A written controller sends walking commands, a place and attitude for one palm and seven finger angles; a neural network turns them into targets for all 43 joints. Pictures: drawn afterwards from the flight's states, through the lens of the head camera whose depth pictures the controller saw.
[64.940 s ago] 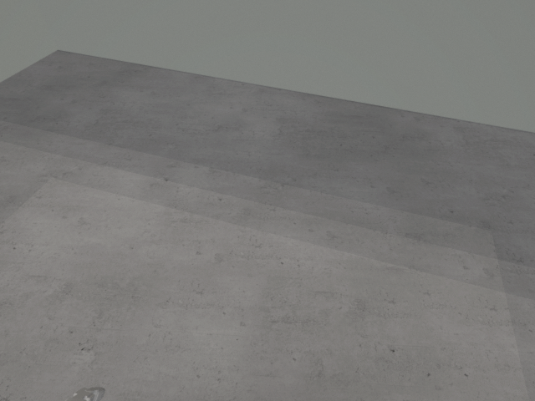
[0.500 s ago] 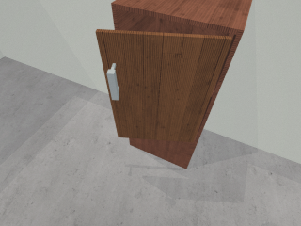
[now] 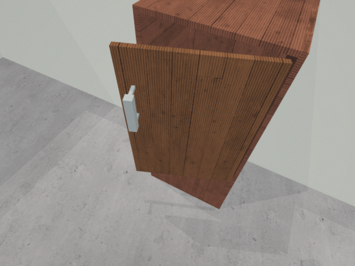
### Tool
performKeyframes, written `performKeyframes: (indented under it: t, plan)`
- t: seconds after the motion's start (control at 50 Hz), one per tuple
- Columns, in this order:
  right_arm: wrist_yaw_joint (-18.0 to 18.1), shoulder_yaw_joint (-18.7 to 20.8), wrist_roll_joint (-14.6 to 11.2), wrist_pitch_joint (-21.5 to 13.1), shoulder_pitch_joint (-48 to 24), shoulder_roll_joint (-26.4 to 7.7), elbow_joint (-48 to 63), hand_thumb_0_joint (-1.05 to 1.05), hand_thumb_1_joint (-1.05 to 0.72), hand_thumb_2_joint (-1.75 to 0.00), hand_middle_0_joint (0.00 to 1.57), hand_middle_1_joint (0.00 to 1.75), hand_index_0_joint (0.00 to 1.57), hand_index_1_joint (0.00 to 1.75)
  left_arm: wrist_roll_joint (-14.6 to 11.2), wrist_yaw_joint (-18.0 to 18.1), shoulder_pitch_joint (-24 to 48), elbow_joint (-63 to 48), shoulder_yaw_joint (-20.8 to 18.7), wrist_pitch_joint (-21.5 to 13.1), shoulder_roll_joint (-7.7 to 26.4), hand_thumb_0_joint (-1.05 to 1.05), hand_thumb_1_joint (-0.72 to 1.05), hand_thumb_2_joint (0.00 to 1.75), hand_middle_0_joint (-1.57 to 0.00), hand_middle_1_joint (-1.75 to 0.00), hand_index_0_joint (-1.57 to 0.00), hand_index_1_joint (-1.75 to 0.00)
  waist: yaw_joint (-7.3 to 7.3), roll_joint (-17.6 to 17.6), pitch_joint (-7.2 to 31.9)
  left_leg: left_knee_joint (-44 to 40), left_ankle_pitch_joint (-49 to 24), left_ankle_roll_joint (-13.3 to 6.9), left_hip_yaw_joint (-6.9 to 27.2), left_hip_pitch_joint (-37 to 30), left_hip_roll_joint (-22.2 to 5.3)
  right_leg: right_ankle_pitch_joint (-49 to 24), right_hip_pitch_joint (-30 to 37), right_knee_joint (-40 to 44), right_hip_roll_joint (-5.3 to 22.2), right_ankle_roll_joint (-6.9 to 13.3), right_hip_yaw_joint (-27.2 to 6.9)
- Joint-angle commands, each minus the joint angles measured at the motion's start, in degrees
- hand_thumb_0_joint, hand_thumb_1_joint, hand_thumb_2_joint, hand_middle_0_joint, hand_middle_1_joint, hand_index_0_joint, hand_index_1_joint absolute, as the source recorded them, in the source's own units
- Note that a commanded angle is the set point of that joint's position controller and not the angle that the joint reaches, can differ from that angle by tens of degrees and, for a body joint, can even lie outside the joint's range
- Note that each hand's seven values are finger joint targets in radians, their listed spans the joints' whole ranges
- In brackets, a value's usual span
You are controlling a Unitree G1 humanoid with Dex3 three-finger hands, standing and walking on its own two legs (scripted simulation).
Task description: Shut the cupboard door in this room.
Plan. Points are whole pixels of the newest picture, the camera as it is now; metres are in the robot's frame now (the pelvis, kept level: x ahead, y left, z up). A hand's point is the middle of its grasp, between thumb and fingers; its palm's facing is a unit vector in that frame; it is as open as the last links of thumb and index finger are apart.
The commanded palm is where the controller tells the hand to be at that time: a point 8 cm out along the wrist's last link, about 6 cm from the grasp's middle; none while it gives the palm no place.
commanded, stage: come to a stop and stand still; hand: left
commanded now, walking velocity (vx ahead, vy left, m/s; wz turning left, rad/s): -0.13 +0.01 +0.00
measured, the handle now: (133, 108) +0.50 +0.17 +0.04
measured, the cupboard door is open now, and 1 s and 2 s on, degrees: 21 21 21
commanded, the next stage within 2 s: look again from close up in 0.90 s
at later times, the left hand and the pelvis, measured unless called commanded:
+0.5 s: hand out of the picture +0.04 +0.20 -0.17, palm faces -0.02 -0.97 -0.24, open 7.4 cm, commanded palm none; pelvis -0.04 +0.01 -0.01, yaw -1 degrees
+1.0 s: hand out of the picture -0.10 +0.22 -0.18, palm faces -0.01 -0.98 -0.18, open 7.4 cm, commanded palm none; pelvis -0.06 +0.04 +0.00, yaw -1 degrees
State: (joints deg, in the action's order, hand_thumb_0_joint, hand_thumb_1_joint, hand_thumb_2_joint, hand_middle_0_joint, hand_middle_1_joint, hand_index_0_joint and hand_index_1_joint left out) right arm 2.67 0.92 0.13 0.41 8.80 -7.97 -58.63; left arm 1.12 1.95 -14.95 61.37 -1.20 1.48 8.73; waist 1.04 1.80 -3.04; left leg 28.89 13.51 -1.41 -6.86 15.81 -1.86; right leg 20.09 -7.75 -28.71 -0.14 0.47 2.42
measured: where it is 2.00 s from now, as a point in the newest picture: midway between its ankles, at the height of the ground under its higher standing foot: outside the picture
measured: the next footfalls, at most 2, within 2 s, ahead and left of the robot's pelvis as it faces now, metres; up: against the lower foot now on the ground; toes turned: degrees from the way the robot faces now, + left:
none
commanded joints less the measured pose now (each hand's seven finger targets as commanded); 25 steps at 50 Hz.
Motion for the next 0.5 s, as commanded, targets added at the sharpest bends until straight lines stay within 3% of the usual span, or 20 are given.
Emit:
performKeyframes:
  t: [0.0, 0.04, 0.08, 0.12, 0.14, 0.16, 0.18, 0.2, 0.26, 0.28, 0.34, 0.4, 0.48]
  plan:
    - [0.6, 3.3, 0.4, 0.9, 4.9, -10.8, 2.2, 0.0, -0.9, -0.9, 0.2, 0.3, 0.2, 0.3, 0.2, 0.6, -4.8, -4.0, -2.1, -0.2, 7.0, 0.0, 0.9, 0.9, -0.2, -0.3, -0.2, -0.3, -1.37, -3.2, 8.0, 0.1, -35.0, -3.3, 8.8, -10.7, -10.5, -24.1, -4.3, 0.1, 5.1, 0.8, -3.9]
    - [0.1, 3.2, 0.4, 1.2, 3.8, -9.0, 3.0, 0.0, -0.9, -0.9, 0.2, 0.3, 0.2, 0.3, 0.5, 0.6, -4.8, -4.7, -2.3, -0.3, 7.7, 0.0, 0.9, 0.9, -0.2, -0.3, -0.2, -0.3, -1.06, 0.4, 7.3, 2.1, -23.9, -1.4, 6.5, -6.4, -7.4, -30.0, -2.1, 2.3, 7.5, 2.1, -6.8]
    - [-0.4, 2.7, 0.5, 1.5, 2.7, -7.1, 3.6, 0.0, -0.9, -0.9, 0.2, 0.3, 0.2, 0.3, 0.6, 0.6, -4.6, -5.1, -2.5, -0.5, 9.3, 0.0, 0.9, 0.9, -0.2, -0.3, -0.2, -0.3, -0.8, 4.9, 6.3, 5.5, -11.7, 0.8, 3.6, -2.0, -2.9, -40.2, -0.1, 3.6, 12.2, 4.6, -10.6]
    - [-0.8, 2.2, 0.5, 2.1, 1.9, -6.0, 3.5, 0.0, -0.9, -0.9, 0.2, 0.3, 0.2, 0.3, 0.3, 0.6, -2.8, -5.2, -2.1, -0.8, 9.5, 0.0, 0.9, 0.9, -0.2, -0.3, -0.2, -0.3, -1.09, 7.2, 2.9, 7.8, 3.9, 2.0, 4.2, 0.9, -0.8, -41.9, -1.4, 5.4, 14.5, 7.5, -11.9]
    - [-1.4, 1.6, 1.2, 0.0, -1.1, -8.4, 9.7, 0.0, -0.9, -0.9, 0.2, 0.3, 0.2, 0.3, 1.4, 1.1, -5.6, -7.9, -0.2, -2.0, 13.4, 0.0, 0.9, 0.9, -0.2, -0.3, -0.2, -0.3, -1.32, 2.1, -1.5, 3.2, 2.0, 1.3, 8.1, 1.8, -0.6, -43.7, -1.8, 3.3, 12.1, 4.1, -11.6]
    - [-1.5, 2.5, 1.5, -0.7, 3.0, -8.0, 9.0, 0.0, -0.9, -0.9, 0.2, 0.3, 0.2, 0.3, 0.5, 1.4, -2.7, -9.5, -1.2, -1.8, 10.7, 0.0, 0.9, 0.9, -0.2, -0.3, -0.2, -0.3, -2.78, -4.5, 6.5, 2.4, -7.9, 0.9, 5.6, -1.9, -1.2, -33.1, -2.7, -2.0, 11.5, 3.9, -10.8]
    - [-1.4, 2.3, 1.6, -0.5, 3.9, -8.2, 9.1, 0.0, -0.9, -0.9, 0.2, 0.3, 0.2, 0.3, -0.1, 1.5, -1.4, -11.8, -1.2, -1.9, 11.0, 0.0, 0.9, 0.9, -0.2, -0.3, -0.2, -0.3, -2.12, -4.5, 9.0, 3.6, -13.4, 0.1, 7.3, -4.5, -2.4, -25.0, -3.8, -1.9, 8.6, 3.6, -9.2]
    - [-1.4, 2.5, 1.3, -0.5, 3.9, -8.6, 9.9, 0.0, -0.9, -0.9, 0.2, 0.3, 0.2, 0.3, 0.0, 1.3, -1.6, -12.9, -1.4, -1.6, 10.6, 0.0, 0.9, 0.9, -0.2, -0.3, -0.2, -0.3, -1.72, -3.5, 7.7, 4.3, -15.2, -0.5, 7.6, -4.1, -3.5, -20.5, -6.3, -1.0, 7.3, 3.1, -8.3]
    - [-1.7, 2.3, 1.4, -0.3, 4.8, -7.8, 10.9, 0.0, -0.9, -0.9, 0.2, 0.3, 0.2, 0.3, 0.2, 1.0, -2.1, -14.0, -1.3, -1.6, 10.5, 0.0, 0.9, 0.9, -0.2, -0.3, -0.2, -0.3, -1.74, 5.7, 2.8, 5.7, -7.8, -0.6, 5.9, 0.8, -2.1, -19.6, -7.3, 2.1, 8.2, 3.6, -9.9]
    - [-1.8, 2.2, 1.4, -0.3, 5.0, -7.7, 10.9, 0.0, -0.9, -0.9, 0.2, 0.3, 0.2, 0.3, 0.1, 1.0, -1.8, -14.4, -1.2, -1.6, 10.7, 0.0, 0.9, 0.9, -0.2, -0.3, -0.2, -0.3, -1.89, 5.3, 1.8, 5.1, -6.0, -0.4, 5.6, 0.9, -1.5, -18.7, -7.9, 2.6, 8.5, 3.9, -10.3]
    - [-2.0, 2.0, 1.4, -0.7, 5.9, -8.3, 10.0, 0.0, -0.9, -0.9, 0.2, 0.3, 0.2, 0.3, 0.1, 0.9, -1.8, -15.0, -0.9, -1.6, 10.8, 0.0, 0.9, 0.9, -0.2, -0.3, -0.2, -0.3, -1.64, -1.8, 2.2, 2.1, -10.2, -0.9, 6.8, -1.7, -2.9, -14.3, -8.5, 1.2, 6.3, 3.1, -8.0]
    - [-1.9, 2.0, 1.4, -0.9, 5.5, -10.0, 9.5, 0.0, -0.9, -0.9, 0.2, 0.3, 0.2, 0.3, -0.2, 0.7, -2.2, -14.5, -0.8, -1.3, 10.6, 0.0, 0.9, 0.9, -0.2, -0.3, -0.2, -0.3, -1.17, -3.9, 1.4, -1.1, -6.5, -1.8, 9.1, 0.1, -4.4, -6.6, -8.5, 1.1, 4.3, 2.2, -6.6]
    - [-2.0, 1.8, 1.3, -1.0, 5.6, -10.2, 8.5, 0.0, -0.9, -0.9, 0.2, 0.3, 0.2, 0.3, -0.1, 0.5, -2.6, -13.5, -0.6, -1.4, 10.3, 0.0, 0.9, 0.9, -0.2, -0.3, -0.2, -0.3, -0.96, -2.5, 0.7, -4.0, 1.1, -1.7, 9.9, 1.6, -4.3, -1.9, -8.1, 3.1, 4.2, 2.0, -6.5]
